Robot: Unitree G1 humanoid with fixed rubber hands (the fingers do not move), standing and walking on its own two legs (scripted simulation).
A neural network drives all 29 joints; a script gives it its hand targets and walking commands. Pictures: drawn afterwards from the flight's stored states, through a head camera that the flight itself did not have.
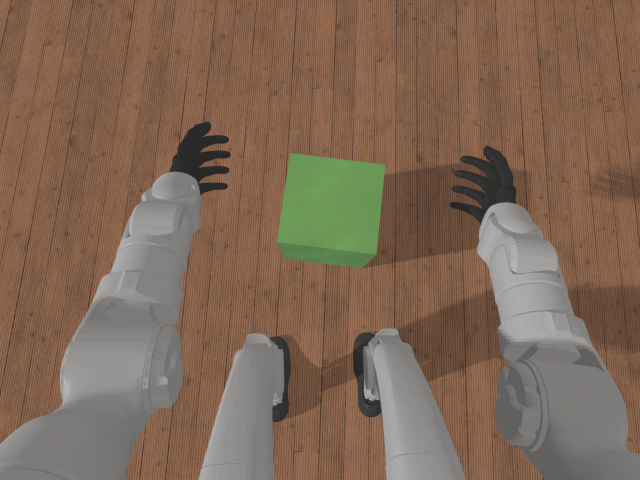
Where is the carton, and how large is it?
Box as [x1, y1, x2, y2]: [277, 153, 384, 267]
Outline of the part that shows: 290,153 277,237 277,242 285,258 362,267 376,253 384,165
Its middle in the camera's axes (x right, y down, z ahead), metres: +0.02 -0.06 +0.94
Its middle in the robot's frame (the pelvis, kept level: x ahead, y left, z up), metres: +0.52 -0.04 -0.54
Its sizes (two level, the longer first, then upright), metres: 0.210 0.200 0.250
